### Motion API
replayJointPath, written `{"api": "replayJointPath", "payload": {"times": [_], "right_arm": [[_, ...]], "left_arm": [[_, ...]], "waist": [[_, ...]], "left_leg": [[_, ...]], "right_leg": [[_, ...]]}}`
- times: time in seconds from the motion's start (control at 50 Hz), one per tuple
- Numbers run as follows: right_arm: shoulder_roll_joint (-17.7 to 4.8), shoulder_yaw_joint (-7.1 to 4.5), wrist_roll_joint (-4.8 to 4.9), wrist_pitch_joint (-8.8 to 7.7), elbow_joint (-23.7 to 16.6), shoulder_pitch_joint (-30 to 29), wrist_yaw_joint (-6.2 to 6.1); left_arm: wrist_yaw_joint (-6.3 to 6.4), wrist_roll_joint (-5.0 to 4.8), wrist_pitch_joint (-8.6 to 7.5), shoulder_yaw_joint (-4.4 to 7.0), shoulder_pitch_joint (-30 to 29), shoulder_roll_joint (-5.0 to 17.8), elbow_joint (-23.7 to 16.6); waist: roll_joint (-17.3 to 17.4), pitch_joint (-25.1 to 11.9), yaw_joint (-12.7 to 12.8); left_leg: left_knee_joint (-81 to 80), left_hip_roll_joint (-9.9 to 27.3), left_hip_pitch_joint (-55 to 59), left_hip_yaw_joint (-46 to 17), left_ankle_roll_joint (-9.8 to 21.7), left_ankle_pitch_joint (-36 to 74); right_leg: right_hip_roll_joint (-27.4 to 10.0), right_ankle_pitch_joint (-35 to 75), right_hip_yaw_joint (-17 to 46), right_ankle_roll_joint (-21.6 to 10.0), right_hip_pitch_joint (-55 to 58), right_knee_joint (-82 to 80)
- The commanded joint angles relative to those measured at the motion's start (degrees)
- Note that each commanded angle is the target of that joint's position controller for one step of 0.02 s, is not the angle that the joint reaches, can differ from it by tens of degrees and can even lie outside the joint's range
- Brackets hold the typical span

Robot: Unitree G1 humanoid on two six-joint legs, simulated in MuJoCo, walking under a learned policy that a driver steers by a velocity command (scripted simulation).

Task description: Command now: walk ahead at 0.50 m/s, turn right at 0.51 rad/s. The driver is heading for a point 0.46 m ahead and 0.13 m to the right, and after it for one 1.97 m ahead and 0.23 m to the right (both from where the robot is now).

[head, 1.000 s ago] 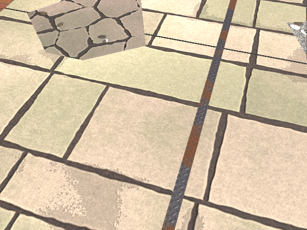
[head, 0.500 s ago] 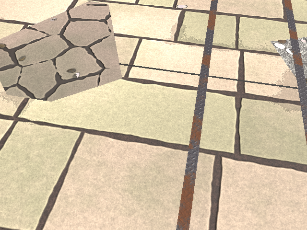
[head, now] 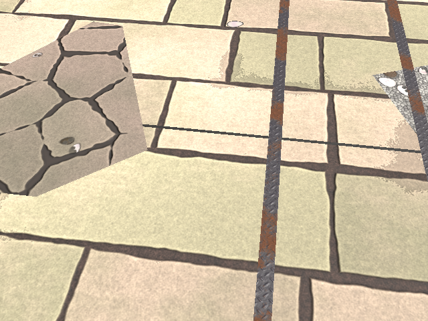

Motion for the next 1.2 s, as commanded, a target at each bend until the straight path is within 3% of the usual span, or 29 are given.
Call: {"api": "replayJointPath", "payload": {"times": [0.02,0.08,0.1,0.12,0.14,0.16,0.18,0.2,0.22,0.26,0.34,0.46,0.56,0.6,0.62,0.64,0.66,0.68,0.7,0.72,0.74,0.76,0.78,0.8,0.88,0.96,1.0,1.1,1.2], "right_arm": [[-4.0,-0.42,0.67,-0.77,-5.7,-5.7,-0.03],[-5.8,-0.9,0.91,-1.58,-6.5,-2.8,-0.29],[-6.6,-1.24,0.95,-1.99,-5.8,0.6,-0.51],[-7.7,-1.82,0.71,-2.6,-4.1,6.5,-0.97],[-11.4,-2.9,-0.42,-3.55,-3.0,14.0,-1.68],[-17.2,-4.04,-1.77,-3.4,-3.1,20.2,-2.31],[-17.6,-4.5,-1.25,-2.25,-2.6,18.4,-2.2],[-11.4,-3.22,-0.92,-1.85,-4.5,13.7,-1.78],[-7.7,-2.32,-0.35,-1.98,-4.9,10.8,-1.46],[-6.0,-1.64,-0.3,-2.53,-4.1,10.9,-1.64],[-7.1,-2.08,0.71,-4.16,-2.1,15.9,-1.25],[-7.5,-2.16,0.57,-3.96,-0.7,19.1,-1.27],[-10.0,-2.82,0.6,-3.11,0.9,22.8,-1.77],[-11.2,-3.05,0.54,-2.21,1.5,23.3,-2.09],[-12.2,-3.25,0.66,-1.67,1.7,23.5,-2.31],[-12.7,-3.32,1.05,-1.15,1.6,23.3,-2.46],[-12.7,-3.2,1.55,-0.96,1.0,22.9,-2.41],[-8.0,-2.19,1.04,-1.01,-1.7,24.7,-2.06],[-7.3,-2.04,2.06,-0.61,-5.2,26.2,-1.68],[-9.9,-2.52,1.14,-0.31,-5.3,19.8,-1.85],[-8.2,-1.9,1.89,-0.56,-6.2,17.2,-1.81],[-7.5,-1.61,1.61,-0.37,-4.7,18.4,-1.96],[-7.5,-1.61,0.61,0.63,-4.1,19.6,-1.93],[-7.3,-1.58,-0.03,1.83,-2.7,22.5,-1.78],[-5.0,-1.18,0.76,3.69,-0.6,24.5,-0.98],[-5.9,-1.44,0.75,4.43,-0.8,19.4,-1.13],[-6.5,-1.61,0.53,4.62,-1.8,16.4,-1.1],[-5.7,-1.61,0.25,4.93,-3.8,13.3,-0.7],[-4.9,-1.62,1.02,5.0,-5.7,12.8,-0.53]], "left_arm": [[0.17,0.29,-0.39,2.05,1.9,9.2,-3.3],[0.47,0.64,-0.14,2.79,-0.7,10.9,-4.8],[0.5,0.6,-0.14,3.12,-2.1,11.7,-5.4],[0.35,0.4,-0.32,3.22,-3.3,11.8,-5.9],[0.04,-0.18,-0.86,2.68,-3.7,9.4,-7.1],[0.04,-1.76,-1.13,1.55,-2.3,4.2,-9.7],[0.14,-0.84,-0.41,1.79,1.7,6.3,-10.1],[0.18,0.26,0.49,1.91,0.8,8.0,-8.5],[-0.59,0.74,0.68,1.76,-2.8,7.3,-8.6],[-1.69,1.47,1.55,1.78,-5.6,6.5,-9.7],[-2.99,1.45,3.11,1.44,-10.0,6.2,-12.2],[-4.39,1.39,3.22,-0.01,-21.1,4.9,-16.7],[-4.96,1.76,3.13,-0.69,-28.0,5.2,-20.0],[-4.52,2.19,3.06,-0.45,-27.0,5.7,-20.1],[-4.06,2.48,2.79,-0.13,-23.6,6.2,-19.2],[-3.45,2.8,2.12,0.41,-17.0,7.0,-17.3],[-2.48,3.49,1.37,1.38,-8.4,8.8,-14.6],[-1.55,3.45,0.99,2.75,-4.8,14.6,-13.8],[-1.06,1.18,1.82,4.3,-4.6,20.7,-16.2],[-0.33,-0.17,2.69,4.07,-3.8,18.3,-16.2],[0.08,-0.59,2.77,3.28,-7.7,15.6,-16.1],[0.23,-0.64,2.72,2.04,-11.4,11.5,-16.0],[0.51,-0.95,2.57,1.19,-13.6,9.3,-16.3],[0.49,-0.7,2.33,0.39,-15.2,7.6,-16.4],[0.35,0.66,0.39,-0.74,-13.6,7.4,-14.0],[1.12,0.65,0.48,-1.34,-12.7,7.6,-12.2],[1.65,0.5,1.17,-0.98,-11.5,8.8,-11.7],[2.49,0.85,2.74,-0.44,-8.9,9.2,-11.0],[2.51,0.84,3.66,0.6,-9.3,10.9,-11.2]], "waist": [[-5.8,-0.2,-0.3],[-7.1,-0.6,-2.4],[-7.1,-1.3,-4.1],[-5.0,-3.6,-7.0],[0.8,-9.0,-10.0],[12.4,-15.5,-10.7],[16.8,-16.5,-6.7],[6.7,-9.0,-5.3],[1.5,-3.7,-5.3],[4.4,-1.4,-4.3],[4.2,-2.9,-4.2],[4.0,0.3,-5.8],[4.0,2.4,-7.4],[4.5,1.8,-6.5],[4.8,-0.5,-5.2],[4.4,-4.5,-2.6],[1.8,-10.1,1.5],[-7.3,-16.5,0.0],[-15.2,-25.1,-0.8],[-2.7,-21.3,0.9],[-3.6,-14.1,-0.7],[-1.1,-9.2,-3.6],[-1.7,-6.9,-5.7],[-2.4,-7.0,-7.2],[-3.6,-8.0,-8.3],[-6.1,-5.4,-6.5],[-6.4,-4.3,-5.3],[-5.3,-2.4,-3.7],[-6.3,-3.1,-3.3]], "left_leg": [[-4.5,-2.4,2.6,1.6,-0.4,2.2],[-10.6,-3.6,11.0,0.8,0.4,-1.7],[-12.9,-4.4,16.4,1.2,0.8,-3.0],[-16.7,-5.0,24.6,1.6,1.7,-3.1],[-19.6,2.4,35.1,-5.6,3.8,-7.8],[-24.3,17.2,48.5,-24.8,7.5,-17.4],[-28.4,21.9,46.5,-40.1,11.8,-22.4],[-28.6,19.5,39.6,-33.6,11.5,-27.0],[-29.5,15.9,33.1,-24.5,10.5,-21.9],[-31.1,11.5,28.5,-12.8,8.7,-8.2],[-31.2,10.9,31.1,-3.5,9.5,10.0],[-32.7,9.6,31.7,6.6,9.5,13.2],[-30.8,11.5,35.9,11.6,8.4,18.8],[-24.2,11.5,38.4,14.3,7.6,35.7],[-17.2,11.2,39.4,15.3,7.1,46.4],[-6.9,10.6,38.5,15.9,6.5,49.5],[7.1,9.1,31.7,17.0,4.2,39.1],[24.0,5.4,15.5,16.3,2.1,-5.0],[42.4,-4.8,-0.6,9.4,-0.7,-31.8],[42.2,-1.0,-4.1,2.1,-0.6,-24.9],[39.4,0.2,-4.4,2.1,-0.3,-20.1],[33.8,2.0,-2.0,1.8,-0.1,-17.8],[30.0,2.7,1.5,1.5,0.0,-17.0],[27.7,2.6,6.1,1.8,0.0,-15.8],[19.3,0.6,12.4,1.6,0.5,-10.0],[10.4,-1.0,11.2,0.0,1.0,-6.3],[8.7,-1.3,8.8,0.8,1.2,-7.0],[6.1,-1.6,6.4,2.7,1.8,-14.7],[-0.1,-3.3,10.1,5.5,3.2,-19.8]], "right_leg": [[-14.3,15.1,12.9,-8.1,-0.8,-3.6],[-14.6,15.6,15.1,-5.7,-2.1,0.5],[-14.2,15.7,15.8,-4.8,-3.5,3.0],[-11.7,16.7,14.9,-3.5,-5.5,9.3],[-7.1,12.5,10.7,-1.9,-10.1,22.4],[0.0,-9.2,2.0,0.3,-24.0,38.7],[-0.8,-19.5,-0.4,0.1,-31.9,47.9],[-5.3,-15.0,0.7,-0.3,-33.2,52.0],[-7.1,-10.4,0.3,0.2,-32.5,50.9],[-9.6,-6.4,-0.9,1.4,-30.3,47.9],[-10.1,-1.0,-2.1,2.6,-33.4,48.2],[-10.7,9.0,-5.6,3.4,-34.6,33.5],[-9.4,6.2,-10.9,0.3,-29.4,21.2],[-6.5,1.1,-13.2,-1.6,-25.2,18.4],[-4.0,-0.9,-14.5,-2.7,-21.2,17.1],[-1.5,0.5,-14.5,-3.9,-13.9,14.1],[-1.7,7.9,-11.8,-5.6,-1.0,8.8],[-16.7,23.7,4.5,-8.2,15.0,12.3],[-30.9,43.6,31.1,-19.3,26.8,9.1],[-27.5,51.8,21.6,-17.2,22.8,8.6],[-25.3,53.9,14.9,-16.0,15.2,7.7],[-22.2,50.6,10.0,-12.6,7.8,5.3],[-19.8,47.6,7.1,-10.5,2.1,3.4],[-18.7,46.8,4.4,-9.1,-1.9,1.8],[-17.4,49.5,-2.0,-6.4,-6.0,-1.5],[-17.3,41.2,-5.3,-3.2,-4.0,-2.5],[-18.7,36.7,-4.9,-4.0,-1.4,-2.5],[-22.3,31.1,-3.6,-8.4,2.9,-0.3],[-23.8,34.5,-3.8,-8.6,4.9,4.5]]}}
